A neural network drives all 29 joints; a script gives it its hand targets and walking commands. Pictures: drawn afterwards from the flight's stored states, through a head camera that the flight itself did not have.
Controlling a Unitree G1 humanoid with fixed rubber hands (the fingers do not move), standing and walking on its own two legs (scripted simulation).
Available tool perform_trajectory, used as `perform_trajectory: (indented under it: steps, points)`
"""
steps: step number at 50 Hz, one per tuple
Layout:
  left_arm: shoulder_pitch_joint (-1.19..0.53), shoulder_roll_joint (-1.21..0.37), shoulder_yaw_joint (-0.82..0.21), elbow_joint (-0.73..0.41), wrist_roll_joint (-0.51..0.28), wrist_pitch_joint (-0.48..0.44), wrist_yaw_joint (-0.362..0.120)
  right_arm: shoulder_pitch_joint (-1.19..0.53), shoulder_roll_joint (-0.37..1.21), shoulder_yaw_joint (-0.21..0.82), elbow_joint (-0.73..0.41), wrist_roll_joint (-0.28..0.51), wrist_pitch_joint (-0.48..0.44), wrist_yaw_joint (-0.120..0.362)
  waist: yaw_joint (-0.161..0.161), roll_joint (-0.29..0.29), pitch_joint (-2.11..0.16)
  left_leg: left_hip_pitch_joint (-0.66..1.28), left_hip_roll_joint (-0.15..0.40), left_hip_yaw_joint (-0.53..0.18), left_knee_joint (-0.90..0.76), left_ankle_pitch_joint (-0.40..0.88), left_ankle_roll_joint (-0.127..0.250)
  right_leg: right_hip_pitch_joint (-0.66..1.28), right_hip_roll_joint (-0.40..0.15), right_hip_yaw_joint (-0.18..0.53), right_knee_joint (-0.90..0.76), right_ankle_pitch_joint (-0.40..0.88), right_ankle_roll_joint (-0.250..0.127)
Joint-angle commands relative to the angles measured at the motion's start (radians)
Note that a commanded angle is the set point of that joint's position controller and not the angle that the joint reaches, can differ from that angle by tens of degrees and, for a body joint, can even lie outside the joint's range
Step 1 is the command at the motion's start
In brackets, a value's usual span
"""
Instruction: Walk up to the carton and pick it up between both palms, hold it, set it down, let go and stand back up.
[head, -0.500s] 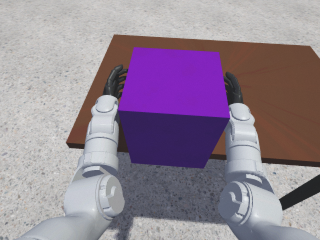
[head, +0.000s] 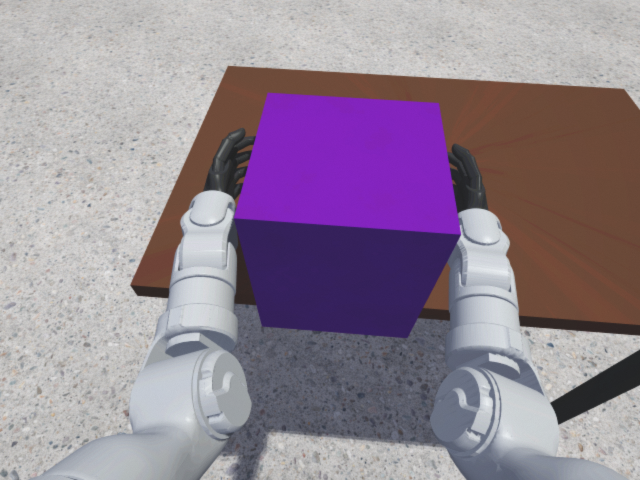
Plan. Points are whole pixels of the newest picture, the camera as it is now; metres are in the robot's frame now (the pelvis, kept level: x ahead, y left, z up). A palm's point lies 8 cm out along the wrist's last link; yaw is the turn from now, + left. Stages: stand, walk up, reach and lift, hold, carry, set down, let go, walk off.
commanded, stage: set down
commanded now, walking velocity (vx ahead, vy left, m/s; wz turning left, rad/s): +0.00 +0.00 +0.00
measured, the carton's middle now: (342, 224) +0.41 -0.02 +0.08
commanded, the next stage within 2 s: none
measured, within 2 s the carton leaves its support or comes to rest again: neither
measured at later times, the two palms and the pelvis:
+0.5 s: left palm (224, 191) +0.43 +0.13 +0.12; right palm (466, 208) +0.41 -0.17 +0.12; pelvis +0.01 +0.00 +0.00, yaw +0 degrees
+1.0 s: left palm (225, 191) +0.43 +0.13 +0.12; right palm (466, 209) +0.41 -0.17 +0.11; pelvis +0.01 +0.00 +0.00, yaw +0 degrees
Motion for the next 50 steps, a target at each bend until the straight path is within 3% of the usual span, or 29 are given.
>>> perform_trajectory:
  steps: [1,36,50]
  points:
    - [-0.403,-0.421,-0.247,0.033,-0.022,-0.026,-0.111,-0.387,0.403,0.264,0.032,0.029,-0.025,0.124,-0.014,0.014,-0.342,0.108,-0.035,0.036,-0.042,0.212,0.006,0.188,0.047,-0.022,-0.027,0.254,-0.003]
    - [-0.321,-0.383,-0.261,0.051,-0.054,-0.015,-0.100,-0.322,0.350,0.275,0.013,0.047,-0.018,0.113,-0.019,0.018,-0.318,0.142,-0.033,0.015,-0.024,0.293,-0.008,0.196,0.049,-0.009,-0.013,0.316,0.008]
    - [-0.322,-0.221,-0.239,0.096,-0.099,-0.023,-0.059,-0.318,0.203,0.251,0.050,0.089,-0.026,0.069,-0.018,0.013,-0.297,0.110,-0.035,0.019,-0.001,0.229,-0.011,0.194,0.048,-0.009,0.012,0.266,0.016]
